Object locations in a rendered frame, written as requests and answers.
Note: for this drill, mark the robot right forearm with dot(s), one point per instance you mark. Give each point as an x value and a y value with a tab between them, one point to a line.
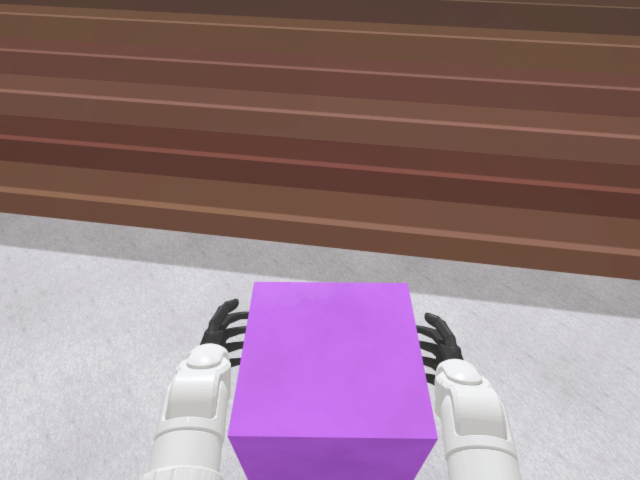
477	437

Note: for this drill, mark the robot right hand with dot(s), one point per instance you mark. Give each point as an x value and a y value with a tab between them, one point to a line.
445	347

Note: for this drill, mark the robot left forearm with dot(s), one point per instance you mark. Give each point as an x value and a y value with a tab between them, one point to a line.
191	425

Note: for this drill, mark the robot left hand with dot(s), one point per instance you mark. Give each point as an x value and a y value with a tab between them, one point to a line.
217	333

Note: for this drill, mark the carton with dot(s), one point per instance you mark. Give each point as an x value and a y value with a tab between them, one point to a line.
331	384

